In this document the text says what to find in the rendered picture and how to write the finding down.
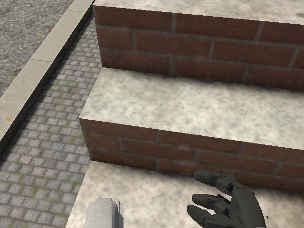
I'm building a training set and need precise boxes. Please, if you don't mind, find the robot right hand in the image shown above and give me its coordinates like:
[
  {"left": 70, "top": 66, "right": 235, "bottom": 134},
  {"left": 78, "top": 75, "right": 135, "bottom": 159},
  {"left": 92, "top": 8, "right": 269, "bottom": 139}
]
[{"left": 186, "top": 170, "right": 269, "bottom": 228}]

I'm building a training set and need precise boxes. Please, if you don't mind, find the left robot thigh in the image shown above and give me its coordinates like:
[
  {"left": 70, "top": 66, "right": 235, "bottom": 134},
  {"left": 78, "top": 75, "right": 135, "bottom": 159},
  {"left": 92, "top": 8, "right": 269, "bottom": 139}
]
[{"left": 84, "top": 198, "right": 124, "bottom": 228}]

